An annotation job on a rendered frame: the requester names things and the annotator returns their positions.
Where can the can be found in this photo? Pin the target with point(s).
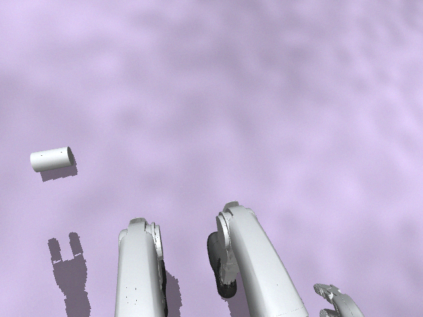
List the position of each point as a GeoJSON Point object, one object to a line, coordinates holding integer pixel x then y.
{"type": "Point", "coordinates": [51, 159]}

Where can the right robot foot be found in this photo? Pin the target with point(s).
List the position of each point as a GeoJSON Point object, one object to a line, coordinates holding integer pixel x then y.
{"type": "Point", "coordinates": [226, 291]}

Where can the right robot hand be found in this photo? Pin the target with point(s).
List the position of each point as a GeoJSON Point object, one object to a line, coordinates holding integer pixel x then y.
{"type": "Point", "coordinates": [344, 306]}

